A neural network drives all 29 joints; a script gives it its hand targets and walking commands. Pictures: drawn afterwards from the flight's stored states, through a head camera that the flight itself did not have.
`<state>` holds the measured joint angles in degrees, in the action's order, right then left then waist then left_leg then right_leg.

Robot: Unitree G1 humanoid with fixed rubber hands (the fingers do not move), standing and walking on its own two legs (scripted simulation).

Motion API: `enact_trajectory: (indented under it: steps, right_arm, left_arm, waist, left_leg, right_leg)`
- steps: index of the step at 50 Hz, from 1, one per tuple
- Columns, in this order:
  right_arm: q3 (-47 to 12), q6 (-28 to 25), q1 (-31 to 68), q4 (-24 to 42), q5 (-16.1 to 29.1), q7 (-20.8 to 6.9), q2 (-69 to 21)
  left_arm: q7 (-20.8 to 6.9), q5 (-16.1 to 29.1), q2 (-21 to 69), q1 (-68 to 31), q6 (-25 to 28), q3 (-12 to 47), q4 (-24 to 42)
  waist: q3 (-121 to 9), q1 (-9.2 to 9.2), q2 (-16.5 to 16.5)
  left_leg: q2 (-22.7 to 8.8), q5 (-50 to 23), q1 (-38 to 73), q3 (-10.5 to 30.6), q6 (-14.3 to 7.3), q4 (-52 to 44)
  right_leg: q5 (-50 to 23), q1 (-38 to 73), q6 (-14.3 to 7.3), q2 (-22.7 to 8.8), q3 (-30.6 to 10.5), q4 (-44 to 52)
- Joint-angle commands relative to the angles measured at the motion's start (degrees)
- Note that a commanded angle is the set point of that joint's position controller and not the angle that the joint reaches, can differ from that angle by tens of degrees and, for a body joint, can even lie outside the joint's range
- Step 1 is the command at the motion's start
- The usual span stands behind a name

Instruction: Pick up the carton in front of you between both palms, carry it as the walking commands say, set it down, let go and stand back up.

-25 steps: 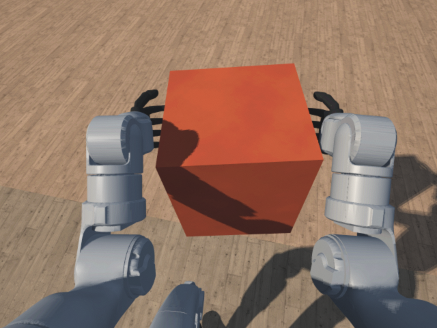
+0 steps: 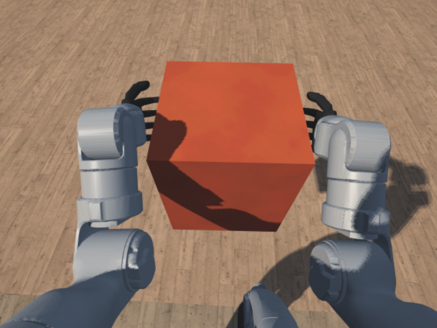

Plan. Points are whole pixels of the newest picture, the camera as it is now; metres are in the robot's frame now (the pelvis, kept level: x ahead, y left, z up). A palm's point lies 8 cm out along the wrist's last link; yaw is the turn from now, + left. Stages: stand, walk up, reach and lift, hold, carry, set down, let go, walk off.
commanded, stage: carry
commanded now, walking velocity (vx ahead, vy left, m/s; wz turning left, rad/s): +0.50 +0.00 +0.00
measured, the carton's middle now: (227, 154) +0.39 -0.02 +0.09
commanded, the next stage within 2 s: none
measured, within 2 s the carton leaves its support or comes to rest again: neither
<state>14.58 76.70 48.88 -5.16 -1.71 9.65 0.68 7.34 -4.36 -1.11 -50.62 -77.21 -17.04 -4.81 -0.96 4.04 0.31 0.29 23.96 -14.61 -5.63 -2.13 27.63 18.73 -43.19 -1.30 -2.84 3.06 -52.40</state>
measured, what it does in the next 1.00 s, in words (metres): walks ahead: right foot, then left foot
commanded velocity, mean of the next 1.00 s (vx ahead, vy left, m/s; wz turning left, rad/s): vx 0.50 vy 0.00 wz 0.00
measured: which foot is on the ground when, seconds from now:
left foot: down 0.00-0.10, up 0.12-0.48, down 0.50-0.98, up 1.00-1.00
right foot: up 0.00-0.06, down 0.08-0.52, up 0.54-0.94, down 0.96-1.00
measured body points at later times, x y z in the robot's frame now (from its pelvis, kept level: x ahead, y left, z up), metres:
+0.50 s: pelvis +0.30 +0.00 +0.02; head +0.31 +0.00 +0.47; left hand +0.68 +0.17 +0.19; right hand +0.70 -0.13 +0.20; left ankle +0.41 +0.09 -0.71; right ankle +0.20 -0.11 -0.70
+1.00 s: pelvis +0.62 -0.02 +0.02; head +0.63 -0.02 +0.47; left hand +0.95 +0.14 +0.11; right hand +0.95 -0.16 +0.10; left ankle +0.43 +0.08 -0.67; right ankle +0.73 -0.10 -0.71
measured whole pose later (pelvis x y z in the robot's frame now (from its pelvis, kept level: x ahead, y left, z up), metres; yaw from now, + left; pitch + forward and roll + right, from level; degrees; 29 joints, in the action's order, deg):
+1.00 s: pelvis +0.62 -0.02 +0.02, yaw +2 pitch +4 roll -1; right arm 13.3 70.1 25.6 4.1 -6.2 5.4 -5.4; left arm 5.7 -7.0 7.0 -26.9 -68.6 -12.0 2.6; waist -4.1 -0.6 -1.8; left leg -2.9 25.6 -6.8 -4.2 0.5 41.7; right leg 3.2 -27.2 -4.1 -0.2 11.9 -26.4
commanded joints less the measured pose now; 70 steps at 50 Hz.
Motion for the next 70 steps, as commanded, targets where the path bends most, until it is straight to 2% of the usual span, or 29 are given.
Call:
enact_trajectory:
  steps: [1, 4, 5, 6, 7, 9, 10, 12, 16, 21, 22, 24, 25, 26, 27, 28, 30, 38, 43, 46, 47, 48, 49, 50, 53, 54, 59, 65, 70]
  right_arm:
    - [-33.20, -0.70, 47.74, 5.83, 26.33, -14.90, -60.08]
    - [-32.07, -0.54, 45.22, 0.22, 24.30, -15.19, -60.11]
    - [-31.62, -0.56, 46.12, -0.79, 23.94, -15.47, -60.16]
    - [-30.51, -0.55, 47.11, -1.80, 23.56, -15.86, -61.50]
    - [-30.74, -0.87, 48.31, -2.32, 23.38, -15.90, -61.96]
    - [-29.63, -1.53, 48.15, -1.40, 22.95, -15.28, -62.78]
    - [-29.07, -1.67, 47.43, -0.72, 22.36, -14.74, -63.11]
    - [-28.46, -1.84, 47.35, 1.22, 21.39, -13.48, -62.19]
    - [-28.71, -1.73, 46.17, 4.31, 19.42, -11.39, -59.35]
    - [-29.48, -0.40, 42.95, 1.33, 18.18, -11.43, -56.49]
    - [-29.43, -0.18, 42.58, -0.11, 18.15, -11.90, -56.49]
    - [-28.75, 0.01, 41.96, -3.53, 18.39, -13.04, -57.20]
    - [-28.32, -0.15, 41.52, -4.81, 18.94, -13.72, -57.80]
    - [-27.63, -0.54, 40.34, -6.36, 18.93, -14.25, -56.76]
    - [-27.11, -0.73, 41.03, -7.57, 19.39, -14.66, -57.61]
    - [-26.61, -0.65, 39.72, -7.56, 19.79, -15.04, -58.59]
    - [-27.49, -1.68, 42.65, -6.02, 21.57, -16.20, -62.02]
    - [-31.07, -5.57, 40.32, 0.34, 24.51, -17.88, -69.84]
    - [-35.34, -6.64, 28.33, 6.98, 21.74, -17.71, -69.36]
    - [-38.02, -6.65, 18.94, 12.04, 19.41, -17.46, -67.32]
    - [-39.15, -6.61, 15.55, 13.15, 18.97, -17.58, -66.78]
    - [-40.67, -6.64, 12.98, 14.90, 18.24, -17.69, -65.68]
    - [-42.37, -6.12, 12.18, 15.78, 19.01, -18.08, -67.02]
    - [-43.15, -6.04, 9.71, 16.81, 18.98, -18.44, -66.66]
    - [-46.31, -7.85, 5.69, 20.81, 19.39, -18.81, -67.24]
    - [-47.29, -8.41, 3.84, 22.22, 19.29, -18.71, -67.35]
    - [-49.71, -9.30, -7.93, 27.75, 17.68, -17.64, -65.79]
    - [-49.20, -6.75, -12.10, 28.18, 17.20, -17.92, -59.04]
    - [-47.39, -4.30, -11.45, 24.52, 17.73, -18.62, -55.23]
  left_arm:
    - [-9.84, 21.08, 58.00, -37.98, 0.60, 33.11, -1.03]
    - [-11.36, 21.99, 59.52, -36.70, 0.77, 32.37, -6.60]
    - [-11.85, 21.91, 59.72, -35.19, 1.17, 31.53, -8.14]
    - [-12.08, 21.63, 59.21, -36.24, 2.01, 30.73, -8.71]
    - [-12.47, 22.76, 60.38, -37.30, 2.18, 31.29, -7.49]
    - [-13.21, 26.65, 64.43, -43.74, 2.72, 33.03, -1.68]
    - [-13.39, 28.39, 65.68, -47.02, 2.95, 34.31, 1.35]
    - [-13.53, 30.93, 67.35, -50.48, 3.14, 35.63, 5.48]
    - [-13.28, 32.06, 65.66, -50.33, 2.43, 36.21, 8.74]
    - [-13.44, 29.32, 62.35, -45.02, 1.13, 35.82, 3.95]
    - [-13.55, 28.73, 61.98, -44.39, 1.05, 35.63, 2.41]
    - [-13.73, 27.86, 62.12, -43.76, 1.08, 35.33, -0.61]
    - [-13.80, 27.20, 61.96, -43.60, 1.30, 35.02, -1.82]
    - [-13.94, 27.11, 62.45, -42.93, 1.13, 34.78, -3.14]
    - [-13.81, 26.55, 62.63, -43.67, 1.18, 33.88, -4.81]
    - [-13.30, 25.71, 63.46, -42.40, 1.27, 33.95, -5.12]
    - [-12.86, 23.99, 64.79, -39.89, 1.95, 31.95, -8.10]
    - [-10.86, 21.39, 69.86, -29.90, 5.97, 33.40, -4.80]
    - [-11.61, 21.11, 71.29, -21.41, 6.93, 39.10, 3.14]
    - [-12.89, 21.34, 70.65, -14.85, 6.87, 42.77, 8.51]
    - [-13.50, 21.27, 70.71, -12.36, 6.98, 43.87, 9.75]
    - [-14.22, 20.97, 70.31, -8.17, 7.08, 44.46, 10.67]
    - [-14.65, 19.92, 67.96, -6.38, 7.33, 44.30, 11.05]
    - [-14.96, 19.67, 67.77, -2.90, 7.85, 45.11, 10.42]
    - [-15.67, 20.74, 68.86, -0.57, 9.04, 48.57, 19.50]
    - [-15.89, 21.16, 68.87, -0.02, 9.35, 49.74, 22.12]
    - [-17.54, 22.45, 66.41, 12.38, 9.25, 51.28, 25.90]
    - [-17.83, 21.62, 59.19, 16.08, 6.87, 50.62, 26.03]
    - [-17.27, 20.14, 55.70, 15.46, 4.79, 49.26, 22.62]
  waist:
    - [-26.27, -0.67, -8.69]
    - [-31.96, -5.83, -5.95]
    - [-37.30, -8.76, 0.23]
    - [-38.25, -9.18, 17.56]
    - [-34.82, -9.23, 15.92]
    - [-31.35, -9.77, 2.80]
    - [-30.39, -8.82, 2.03]
    - [-30.93, -7.56, 4.45]
    - [-30.17, -8.11, 6.34]
    - [-27.56, -8.44, 8.35]
    - [-27.01, -7.82, 8.55]
    - [-29.58, -2.91, 6.67]
    - [-31.79, -0.89, 2.93]
    - [-34.21, -0.54, -10.00]
    - [-30.72, -0.47, -16.56]
    - [-30.98, -0.70, -14.96]
    - [-28.02, -0.79, -5.95]
    - [-25.62, -2.08, -7.93]
    - [-22.31, -2.54, -8.61]
    - [-24.73, -3.07, -9.88]
    - [-27.68, -3.82, -8.11]
    - [-30.78, -5.28, -4.94]
    - [-37.92, -5.22, 7.00]
    - [-37.67, -5.65, 16.77]
    - [-30.15, -5.28, 3.39]
    - [-28.60, -5.00, 2.59]
    - [-24.81, -4.98, 6.74]
    - [-15.52, -5.08, 7.47]
    - [-10.41, -4.68, 7.57]
  left_leg:
    - [-12.00, -32.32, 17.99, 8.41, -7.92, -4.12]
    - [-8.75, -46.93, 8.22, 0.01, -2.35, 13.49]
    - [-6.39, -29.80, -4.44, -0.28, 0.25, 25.83]
    - [2.51, -3.22, -22.80, 1.19, 2.38, 38.97]
    - [2.59, 6.16, -31.56, 6.36, 1.16, 49.29]
    - [-0.87, 2.79, -34.72, 8.13, -0.02, 51.35]
    - [-1.99, 0.63, -33.67, 8.28, -0.07, 47.58]
    - [-2.21, -0.88, -30.60, 7.22, 0.11, 41.69]
    - [-2.20, -0.80, -28.42, 4.35, 0.91, 27.21]
    - [0.21, -13.15, -16.44, -0.91, 0.36, 8.71]
    - [0.92, -13.71, -13.12, -2.20, -0.07, 5.78]
    - [2.32, -15.69, 3.13, -5.28, -1.32, -1.92]
    - [-2.00, -13.32, 14.60, -0.60, -1.49, -1.24]
    - [-14.60, -10.71, 24.95, 23.41, -6.66, -3.60]
    - [-20.62, -22.94, 31.47, 37.92, -11.05, -6.92]
    - [-20.72, -27.03, 32.59, 35.74, -12.76, -4.08]
    - [-18.19, -32.19, 27.78, 27.48, -10.05, -3.68]
    - [-13.90, -38.74, 24.90, 12.43, -7.17, -9.59]
    - [-11.69, -48.88, 25.62, 4.45, -4.29, -9.88]
    - [-10.30, -61.73, 26.06, -0.09, -1.31, -1.49]
    - [-9.22, -59.47, 21.07, -2.68, 0.45, 6.03]
    - [-8.38, -44.77, 11.47, -2.56, 1.78, 15.47]
    - [-4.95, -26.21, -5.69, -0.41, 3.25, 29.51]
    - [2.40, 3.39, -21.83, 1.48, 4.02, 41.32]
    - [-4.33, -1.10, -27.43, 7.03, 1.53, 40.57]
    - [-5.69, -3.26, -25.27, 6.87, 1.97, 34.92]
    - [-5.30, -7.48, -20.30, 1.58, 3.72, 17.30]
    - [-3.97, -21.03, -18.17, -2.96, 2.69, 4.69]
    - [-2.41, -18.01, -9.92, -7.07, 0.96, -1.44]
  right_leg:
    - [-3.18, 8.31, -0.66, 3.45, 5.94, 11.65]
    - [-7.38, 37.64, -3.88, 6.75, 9.83, 22.19]
    - [3.30, 52.75, -7.44, -4.47, -8.38, 24.60]
    - [-3.94, 62.92, -15.24, -16.16, -35.70, 29.08]
    - [-11.51, 63.55, -16.95, -16.93, -39.09, 29.83]
    - [-22.81, 58.01, -14.92, -14.91, -27.88, 25.37]
    - [-21.75, 54.84, -12.88, -13.63, -24.16, 26.08]
    - [-17.43, 52.02, -10.91, -12.16, -20.12, 27.75]
    - [-16.13, 49.21, -12.00, -12.11, -14.86, 30.08]
    - [-21.96, 45.58, -8.20, -9.18, -6.09, 28.36]
    - [-22.97, 44.69, -7.46, -9.04, -4.98, 27.30]
    - [-31.12, 39.74, -4.34, -7.26, -0.01, 16.39]
    - [-24.77, 31.66, -2.27, -5.88, 1.40, 6.78]
    - [-9.35, 16.08, 1.10, 0.07, 3.35, -5.72]
    - [11.18, 1.79, 1.70, 6.40, 0.22, -14.90]
    - [12.70, -2.42, 0.25, 3.75, -3.54, -20.46]
    - [7.68, -4.06, 0.04, 0.85, -3.96, -17.18]
    - [-7.51, -0.15, 2.68, -0.65, 0.90, 4.49]
    - [-19.17, 8.47, 1.35, 1.49, 5.77, 22.01]
    - [-23.10, 23.11, -0.38, 5.00, 10.19, 31.61]
    - [-23.24, 34.87, -1.10, 5.19, 11.19, 33.59]
    - [-21.88, 47.40, -1.83, -0.70, 5.41, 31.53]
    - [-27.98, 64.77, -8.73, -15.64, -16.60, 25.43]
    - [-28.99, 72.12, -14.70, -20.46, -30.00, 30.40]
    - [-29.32, 60.45, -10.42, -17.73, -19.20, 33.14]
    - [-26.48, 55.95, -8.73, -16.65, -15.61, 35.41]
    - [-18.73, 48.29, -8.32, -13.88, -6.39, 40.84]
    - [-21.33, 44.72, -5.47, -10.85, 0.44, 41.76]
    - [-24.66, 42.51, -3.34, -10.51, 3.30, 34.89]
